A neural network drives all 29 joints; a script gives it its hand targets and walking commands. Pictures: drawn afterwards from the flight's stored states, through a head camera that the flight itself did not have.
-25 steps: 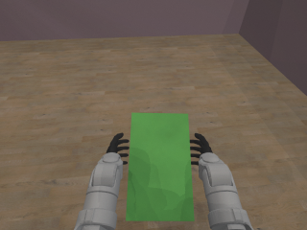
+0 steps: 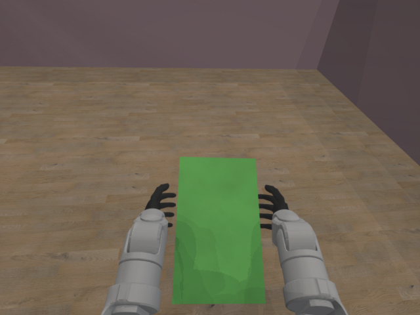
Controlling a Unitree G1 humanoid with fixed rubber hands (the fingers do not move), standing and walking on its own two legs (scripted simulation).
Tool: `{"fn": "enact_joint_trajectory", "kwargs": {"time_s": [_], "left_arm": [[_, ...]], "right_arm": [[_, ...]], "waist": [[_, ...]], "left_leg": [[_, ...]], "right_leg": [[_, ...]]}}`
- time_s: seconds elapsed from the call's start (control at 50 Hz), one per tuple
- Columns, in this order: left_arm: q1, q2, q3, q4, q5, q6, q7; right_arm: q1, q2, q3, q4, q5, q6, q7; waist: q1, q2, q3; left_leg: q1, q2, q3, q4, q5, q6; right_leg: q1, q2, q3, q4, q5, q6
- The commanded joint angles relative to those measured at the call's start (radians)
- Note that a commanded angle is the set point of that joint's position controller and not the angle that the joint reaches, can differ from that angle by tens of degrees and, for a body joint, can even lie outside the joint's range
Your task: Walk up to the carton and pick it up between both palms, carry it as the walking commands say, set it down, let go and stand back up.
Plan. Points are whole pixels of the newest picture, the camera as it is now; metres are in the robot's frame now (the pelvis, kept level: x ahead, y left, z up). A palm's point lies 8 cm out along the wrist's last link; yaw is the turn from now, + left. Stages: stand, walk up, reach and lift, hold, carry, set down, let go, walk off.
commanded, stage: hold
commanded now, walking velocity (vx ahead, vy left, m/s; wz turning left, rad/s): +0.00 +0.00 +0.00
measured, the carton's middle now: (214, 229) +0.33 +0.00 -0.05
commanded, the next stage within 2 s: set down in 0.60 s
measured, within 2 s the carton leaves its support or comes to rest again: neither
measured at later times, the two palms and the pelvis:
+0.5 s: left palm (159, 208) +0.31 +0.12 +0.06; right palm (283, 210) +0.31 -0.14 +0.06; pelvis +0.00 +0.01 +0.00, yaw -7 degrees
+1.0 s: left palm (162, 221) +0.31 +0.12 +0.01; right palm (280, 223) +0.31 -0.14 +0.02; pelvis +0.01 -0.01 +0.00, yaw -6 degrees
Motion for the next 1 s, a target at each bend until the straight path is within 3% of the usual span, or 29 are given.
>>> {"fn": "enact_joint_trajectory", "kwargs": {"time_s": [0.0,0.06,0.08,0.12,0.14,0.16,0.24,0.32,0.38,0.42,0.58,0.6,0.64,0.7,0.72,0.8,0.98], "left_arm": [[-0.554,-1.047,-0.431,0.001,-0.251,-0.070,-0.269],[-0.635,-1.045,-0.349,0.103,-0.242,-0.071,-0.276],[-0.678,-1.053,-0.333,0.145,-0.248,-0.071,-0.277],[-0.719,-1.070,-0.304,0.199,-0.254,-0.075,-0.278],[-0.765,-1.080,-0.295,0.228,-0.262,-0.074,-0.277],[-0.798,-1.084,-0.282,0.242,-0.267,-0.076,-0.274],[-0.830,-1.126,-0.288,0.254,-0.276,-0.077,-0.250],[-0.822,-1.117,-0.269,0.244,-0.263,-0.079,-0.232],[-0.783,-1.135,-0.286,0.205,-0.264,-0.075,-0.223],[-0.746,-1.154,-0.310,0.175,-0.270,-0.069,-0.220],[-0.558,-1.201,-0.424,0.068,-0.301,-0.049,-0.237],[-0.525,-1.135,-0.315,0.109,-0.275,-0.060,-0.243],[-0.505,-1.123,-0.327,0.111,-0.266,-0.073,-0.251],[-0.506,-1.071,-0.308,0.131,-0.245,-0.091,-0.251],[-0.503,-1.061,-0.294,0.131,-0.235,-0.100,-0.249],[-0.508,-1.024,-0.260,0.138,-0.208,-0.140,-0.244],[-0.563,-0.949,-0.183,0.231,-0.140,-0.250,-0.251]], "right_arm": [[-0.593,1.038,0.435,0.029,0.252,-0.067,0.272],[-0.719,1.020,0.379,0.125,0.228,-0.084,0.283],[-0.766,1.001,0.342,0.167,0.212,-0.091,0.287],[-0.832,0.995,0.315,0.211,0.204,-0.101,0.294],[-0.867,0.975,0.277,0.248,0.189,-0.108,0.299],[-0.890,0.968,0.262,0.274,0.187,-0.114,0.304],[-0.873,0.960,0.222,0.332,0.176,-0.113,0.317],[-0.853,0.983,0.220,0.351,0.179,-0.108,0.331],[-0.831,1.011,0.257,0.324,0.197,-0.105,0.337],[-0.801,1.019,0.281,0.291,0.206,-0.098,0.337],[-0.632,1.024,0.384,0.091,0.228,-0.074,0.313],[-0.581,1.076,0.370,0.035,0.229,-0.088,0.290],[-0.568,1.049,0.375,0.013,0.210,-0.090,0.275],[-0.528,1.034,0.341,0.057,0.185,-0.094,0.261],[-0.528,1.034,0.341,0.072,0.184,-0.097,0.261],[-0.536,1.043,0.340,0.123,0.179,-0.121,0.257],[-0.538,1.045,0.242,0.267,0.102,-0.232,0.216]], "waist": [[0.029,0.021,-0.162],[0.078,0.043,-0.126],[0.066,0.040,-0.125],[0.079,0.053,-0.126],[0.057,0.048,-0.126],[0.057,0.054,-0.127],[0.028,0.089,-0.152],[0.053,0.039,-0.193],[0.084,0.043,-0.240],[0.087,0.052,-0.266],[0.056,0.053,-0.289],[0.015,0.060,-0.280],[0.020,0.071,-0.256],[0.002,0.064,-0.195],[0.012,0.060,-0.188],[0.042,0.049,-0.195],[0.043,0.037,-0.243]], "left_leg": [[0.257,-0.107,-0.140,0.014,-0.029,-0.004],[0.174,-0.103,-0.130,0.003,-0.170,-0.011],[0.176,-0.102,-0.136,0.010,-0.225,-0.018],[0.117,-0.086,-0.149,-0.002,-0.292,-0.021],[0.122,-0.083,-0.160,0.006,-0.342,-0.030],[0.114,-0.080,-0.168,0.009,-0.371,-0.034],[0.046,-0.042,-0.189,-0.035,-0.383,-0.037],[0.068,-0.046,-0.181,-0.032,-0.295,-0.029],[0.086,-0.047,-0.173,-0.026,-0.171,-0.031],[0.089,-0.046,-0.168,-0.029,-0.096,-0.034],[0.162,-0.063,-0.151,-0.028,0.200,-0.041],[0.317,-0.080,-0.211,-0.008,0.215,-0.013],[0.327,-0.080,-0.214,-0.005,0.186,-0.016],[0.284,-0.081,-0.207,-0.009,0.100,-0.010],[0.273,-0.081,-0.206,-0.008,0.091,-0.007],[0.235,-0.081,-0.200,0.006,0.091,0.001],[0.146,-0.099,-0.180,0.073,0.095,0.019]], "right_leg": [[-0.232,0.024,0.182,-0.132,-0.079,-0.037],[-0.222,0.023,0.177,-0.126,-0.209,-0.046],[-0.244,0.021,0.182,-0.121,-0.260,-0.051],[-0.222,0.029,0.174,-0.097,-0.270,-0.048],[-0.246,0.024,0.180,-0.088,-0.308,-0.050],[-0.257,0.019,0.184,-0.078,-0.320,-0.051],[-0.181,0.041,0.166,-0.028,-0.191,-0.036],[-0.172,0.039,0.169,-0.037,-0.138,-0.033],[-0.147,0.048,0.169,-0.036,-0.057,-0.026],[-0.116,0.058,0.169,-0.035,-0.003,-0.021],[-0.045,0.069,0.174,-0.077,0.204,-0.008],[-0.140,0.071,0.180,-0.108,0.188,-0.028],[-0.161,0.067,0.178,-0.116,0.147,-0.030],[-0.168,0.066,0.175,-0.113,0.098,-0.027],[-0.170,0.065,0.176,-0.109,0.089,-0.026],[-0.170,0.062,0.180,-0.091,0.087,-0.020],[-0.250,0.063,0.194,-0.041,0.096,-0.015]]}}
